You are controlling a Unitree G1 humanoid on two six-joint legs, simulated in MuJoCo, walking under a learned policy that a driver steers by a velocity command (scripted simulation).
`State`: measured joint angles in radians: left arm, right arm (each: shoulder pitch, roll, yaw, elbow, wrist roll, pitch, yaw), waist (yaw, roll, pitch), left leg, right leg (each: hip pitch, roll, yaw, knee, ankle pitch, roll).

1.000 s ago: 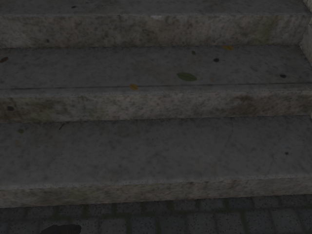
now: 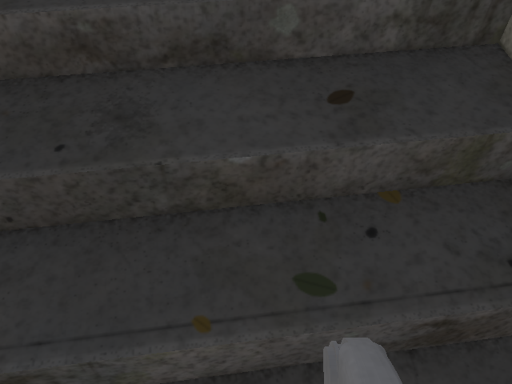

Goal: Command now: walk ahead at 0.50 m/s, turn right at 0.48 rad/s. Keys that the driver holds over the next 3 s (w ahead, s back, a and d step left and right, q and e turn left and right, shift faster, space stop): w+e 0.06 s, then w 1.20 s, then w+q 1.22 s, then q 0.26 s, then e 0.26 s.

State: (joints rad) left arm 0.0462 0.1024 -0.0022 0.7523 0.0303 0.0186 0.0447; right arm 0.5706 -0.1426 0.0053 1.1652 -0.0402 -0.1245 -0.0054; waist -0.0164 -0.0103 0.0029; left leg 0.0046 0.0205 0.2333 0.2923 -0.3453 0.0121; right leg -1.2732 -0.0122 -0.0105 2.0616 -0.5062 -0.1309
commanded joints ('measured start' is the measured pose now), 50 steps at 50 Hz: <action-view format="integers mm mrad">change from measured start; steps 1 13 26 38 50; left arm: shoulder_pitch -277 321 651 360 -90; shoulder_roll -22 147 164 132 -77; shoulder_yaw -44 31 -34 35 -41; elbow -240 269 396 83 -174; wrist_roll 4 50 87 20 -5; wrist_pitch -18 -69 -129 -169 -68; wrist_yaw -17 -112 -158 -78 -36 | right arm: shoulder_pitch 27 -200 -751 -245 -55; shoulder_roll -117 -71 -104 -253 -91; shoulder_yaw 1 -42 32 -58 -30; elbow -7 -319 -498 -239 -101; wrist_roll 19 -13 32 24 34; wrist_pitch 8 26 91 91 -10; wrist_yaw -24 109 53 -36 19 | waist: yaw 18 55 44 -68 39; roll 34 36 -106 185 40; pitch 164 -30 10 -136 109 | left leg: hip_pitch -88 -1044 -1492 -271 -266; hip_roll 229 -107 33 244 178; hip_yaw -120 -602 -152 -1149 -400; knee -272 1788 1656 41 -69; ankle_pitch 213 429 309 -322 213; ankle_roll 104 221 131 389 187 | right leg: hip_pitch -112 971 1028 517 -182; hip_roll -51 -172 -148 73 3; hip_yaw -78 552 200 142 20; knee -247 -1624 -1807 -230 73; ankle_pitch -32 262 525 412 148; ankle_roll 4 -65 23 10 -26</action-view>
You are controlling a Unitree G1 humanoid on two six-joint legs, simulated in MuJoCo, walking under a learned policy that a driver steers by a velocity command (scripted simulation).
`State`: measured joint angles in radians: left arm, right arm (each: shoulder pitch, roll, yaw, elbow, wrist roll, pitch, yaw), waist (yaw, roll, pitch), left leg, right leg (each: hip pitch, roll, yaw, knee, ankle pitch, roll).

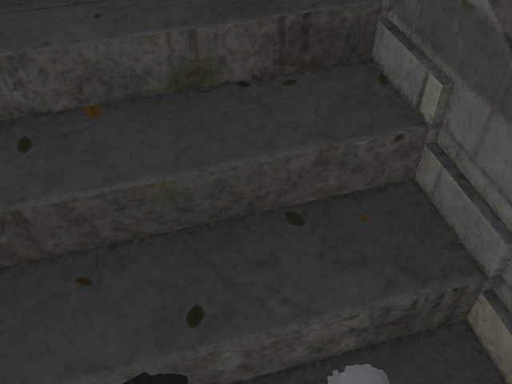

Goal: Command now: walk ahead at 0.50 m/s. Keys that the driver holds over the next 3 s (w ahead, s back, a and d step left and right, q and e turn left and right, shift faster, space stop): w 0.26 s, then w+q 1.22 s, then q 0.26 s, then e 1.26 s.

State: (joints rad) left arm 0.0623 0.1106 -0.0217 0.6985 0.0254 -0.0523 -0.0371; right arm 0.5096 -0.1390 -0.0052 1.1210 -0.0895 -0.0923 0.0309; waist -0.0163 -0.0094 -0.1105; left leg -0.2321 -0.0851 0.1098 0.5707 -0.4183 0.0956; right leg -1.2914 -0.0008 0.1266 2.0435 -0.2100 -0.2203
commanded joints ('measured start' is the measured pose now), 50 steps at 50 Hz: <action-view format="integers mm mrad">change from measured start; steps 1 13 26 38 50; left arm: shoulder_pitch -218 360 451 370 71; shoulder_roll -52 204 23 328 79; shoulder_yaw -30 68 -17 54 -12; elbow -160 151 454 374 120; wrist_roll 16 36 147 59 15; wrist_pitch -2 40 -58 -86 13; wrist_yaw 71 16 -21 -86 -47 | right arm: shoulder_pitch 15 -31 -506 -380 -192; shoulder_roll -80 -106 -12 -136 -50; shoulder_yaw -2 -65 39 2 22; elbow -49 -103 -370 -339 -44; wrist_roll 107 69 95 90 -35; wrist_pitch -53 -6 61 99 -9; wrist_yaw -26 116 38 39 10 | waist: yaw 8 215 27 -127 58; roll -6 111 -39 -190 99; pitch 275 78 99 -51 47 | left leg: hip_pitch -36 -751 -1392 -336 -329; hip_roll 277 -24 159 -72 111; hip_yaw -308 -484 -228 77 -354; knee -383 1433 1653 397 -215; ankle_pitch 278 591 311 111 169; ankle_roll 95 65 208 61 138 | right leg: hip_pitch -215 1024 1150 1321 78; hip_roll -54 -269 -206 -308 -25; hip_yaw -165 764 -159 -349 -71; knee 54 -1693 -1762 -1478 119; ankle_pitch -208 -613 28 1757 -16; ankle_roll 88 -140 11 -15 22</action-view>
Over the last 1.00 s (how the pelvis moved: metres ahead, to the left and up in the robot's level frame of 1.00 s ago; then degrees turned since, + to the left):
0.63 -0.09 0.32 -7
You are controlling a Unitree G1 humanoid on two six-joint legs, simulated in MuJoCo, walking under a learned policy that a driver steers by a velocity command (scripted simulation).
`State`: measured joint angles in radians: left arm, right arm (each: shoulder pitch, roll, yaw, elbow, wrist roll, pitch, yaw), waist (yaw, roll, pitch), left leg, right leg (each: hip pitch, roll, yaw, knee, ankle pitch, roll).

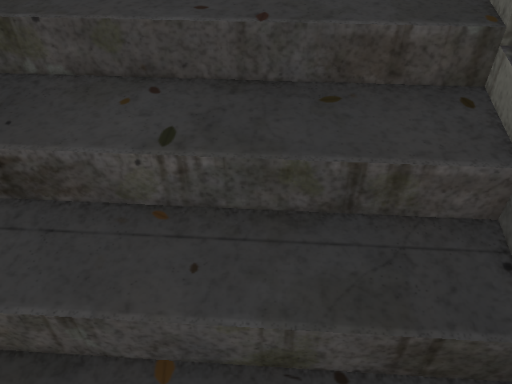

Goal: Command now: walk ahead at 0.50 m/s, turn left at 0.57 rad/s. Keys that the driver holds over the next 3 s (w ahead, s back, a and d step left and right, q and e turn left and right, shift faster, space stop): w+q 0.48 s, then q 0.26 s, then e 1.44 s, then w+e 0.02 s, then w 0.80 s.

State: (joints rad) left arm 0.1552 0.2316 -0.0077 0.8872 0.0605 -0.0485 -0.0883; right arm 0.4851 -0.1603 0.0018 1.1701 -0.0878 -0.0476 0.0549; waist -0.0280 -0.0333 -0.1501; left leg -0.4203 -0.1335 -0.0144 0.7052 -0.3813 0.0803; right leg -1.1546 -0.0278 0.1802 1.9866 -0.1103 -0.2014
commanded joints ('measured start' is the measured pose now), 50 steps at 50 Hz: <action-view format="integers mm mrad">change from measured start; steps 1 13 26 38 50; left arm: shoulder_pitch -107 486 195 367 187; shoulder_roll -47 251 -41 105 -216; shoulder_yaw -36 51 -29 4 -46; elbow -109 -44 71 122 -229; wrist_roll -15 -4 40 -3 -78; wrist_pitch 2 -26 -102 -102 -10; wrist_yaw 16 75 80 61 24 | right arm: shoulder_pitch -55 -128 -411 -686 -295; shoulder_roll -17 -64 -115 -59 -125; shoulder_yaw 20 -48 -43 -16 -86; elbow -35 -183 -305 -487 -151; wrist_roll -52 47 49 46 -8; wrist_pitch -49 -59 -24 65 -4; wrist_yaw -13 93 96 71 16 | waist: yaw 45 285 35 -16 128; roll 117 -287 -37 -38 117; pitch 122 -186 111 118 131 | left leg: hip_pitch -92 -632 -730 -325 203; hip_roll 187 24 212 174 551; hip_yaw -282 -324 -45 236 26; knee -353 958 1066 465 -468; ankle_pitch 111 297 420 293 767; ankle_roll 143 83 116 42 135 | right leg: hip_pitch -180 1162 846 1091 -47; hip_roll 9 -333 -220 -187 18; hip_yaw -92 885 -269 -504 -75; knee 295 -1527 -1727 -1750 447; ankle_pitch -231 -840 -17 1112 -842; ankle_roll -12 -125 14 10 42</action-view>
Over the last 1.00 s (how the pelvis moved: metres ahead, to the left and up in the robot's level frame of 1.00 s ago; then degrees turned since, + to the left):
0.63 0.03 0.33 20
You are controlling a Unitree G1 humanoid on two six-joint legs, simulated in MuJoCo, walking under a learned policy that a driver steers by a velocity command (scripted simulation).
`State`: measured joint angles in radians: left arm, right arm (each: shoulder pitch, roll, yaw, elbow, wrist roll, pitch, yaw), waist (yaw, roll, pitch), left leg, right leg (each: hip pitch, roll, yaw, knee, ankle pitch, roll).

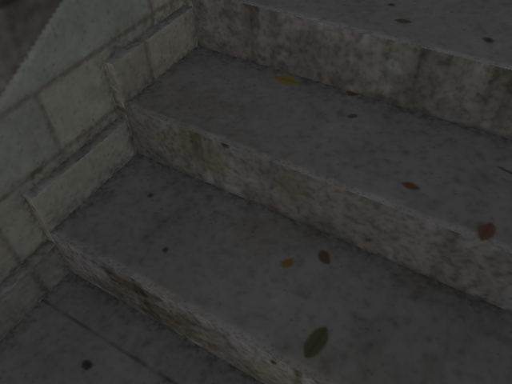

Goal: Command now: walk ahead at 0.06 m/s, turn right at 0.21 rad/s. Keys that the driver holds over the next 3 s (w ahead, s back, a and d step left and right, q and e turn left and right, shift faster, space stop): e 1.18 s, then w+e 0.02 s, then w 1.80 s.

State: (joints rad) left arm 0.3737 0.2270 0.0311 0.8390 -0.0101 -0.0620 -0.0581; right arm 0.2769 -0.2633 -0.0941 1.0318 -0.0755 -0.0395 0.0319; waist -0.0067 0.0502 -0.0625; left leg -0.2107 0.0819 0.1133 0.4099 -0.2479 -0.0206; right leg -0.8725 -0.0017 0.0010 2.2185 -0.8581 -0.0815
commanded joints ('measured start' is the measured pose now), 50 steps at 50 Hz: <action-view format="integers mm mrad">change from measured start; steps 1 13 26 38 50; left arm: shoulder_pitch -94 79 -86 -126 -287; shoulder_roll -123 213 137 136 56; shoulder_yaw -72 8 8 35 -2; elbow -259 -249 -212 -213 -231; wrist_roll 2 52 -11 57 59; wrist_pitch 16 19 -61 6 -4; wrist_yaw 12 12 37 75 -12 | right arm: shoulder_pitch -263 -176 -364 -375 -191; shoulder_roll -72 -92 -58 34 -79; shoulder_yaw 6 -37 53 82 52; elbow -89 -360 -525 -528 -443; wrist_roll -24 51 36 45 40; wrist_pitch -21 31 2 -67 -73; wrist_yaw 43 66 -44 -53 -61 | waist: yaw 173 139 82 90 -6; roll -55 -293 -103 11 26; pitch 62 -174 -56 -84 -58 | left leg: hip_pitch -221 -585 -471 -29 84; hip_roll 261 -157 -83 171 226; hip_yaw -6 -389 -130 -377 -72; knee -265 1271 632 -114 -139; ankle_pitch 293 -37 -369 25 131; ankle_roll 214 56 -102 261 270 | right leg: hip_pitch -164 361 400 -102 133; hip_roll -22 -150 -21 88 -79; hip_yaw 69 933 527 208 28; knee -128 -1707 -1741 -538 -1177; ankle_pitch -25 443 641 582 417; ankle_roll -82 -285 -107 177 157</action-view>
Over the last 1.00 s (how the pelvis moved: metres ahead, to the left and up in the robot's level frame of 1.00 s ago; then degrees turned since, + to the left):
0.49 0.07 0.20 26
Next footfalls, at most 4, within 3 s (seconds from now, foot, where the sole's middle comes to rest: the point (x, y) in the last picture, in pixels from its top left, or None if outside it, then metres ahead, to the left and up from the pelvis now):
0.16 right None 0.19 -0.13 -0.61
0.64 left None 0.25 0.10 -0.61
1.14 right None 0.14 -0.13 -0.61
1.68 left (322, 319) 0.54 -0.09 -0.45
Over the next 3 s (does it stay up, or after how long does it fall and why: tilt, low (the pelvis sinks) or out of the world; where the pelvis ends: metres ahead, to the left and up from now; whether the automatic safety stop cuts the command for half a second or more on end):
stays up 0.98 -0.55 0.60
